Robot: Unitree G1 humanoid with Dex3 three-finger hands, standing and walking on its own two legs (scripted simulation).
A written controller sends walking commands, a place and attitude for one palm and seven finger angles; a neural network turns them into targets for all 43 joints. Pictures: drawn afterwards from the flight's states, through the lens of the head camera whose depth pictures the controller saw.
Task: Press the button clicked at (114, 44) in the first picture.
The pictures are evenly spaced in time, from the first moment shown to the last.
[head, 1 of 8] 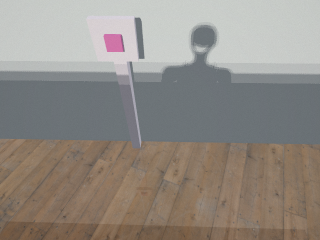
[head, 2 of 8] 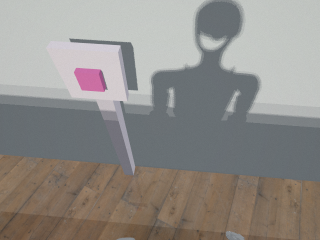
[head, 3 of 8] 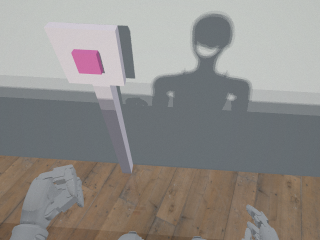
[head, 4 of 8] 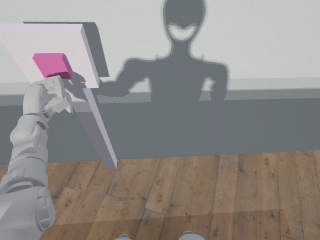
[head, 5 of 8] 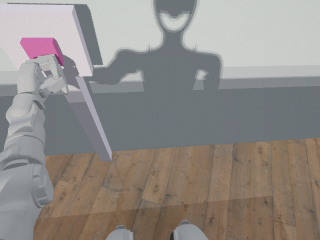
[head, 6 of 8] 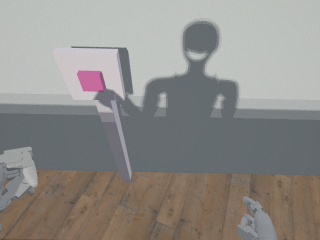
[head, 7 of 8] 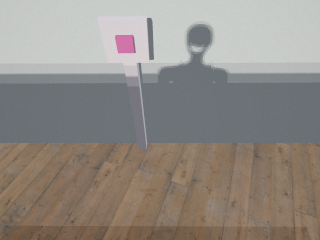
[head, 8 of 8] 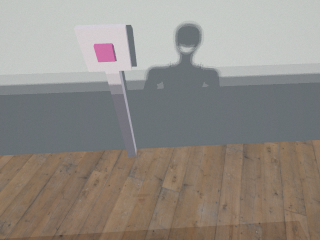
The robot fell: no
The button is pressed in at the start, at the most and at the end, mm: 0 10 0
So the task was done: yes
